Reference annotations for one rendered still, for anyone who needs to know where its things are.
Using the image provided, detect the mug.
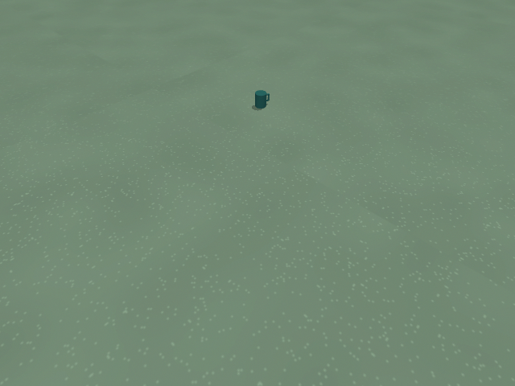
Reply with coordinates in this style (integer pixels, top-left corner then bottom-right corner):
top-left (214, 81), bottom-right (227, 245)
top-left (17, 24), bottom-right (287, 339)
top-left (255, 90), bottom-right (270, 109)

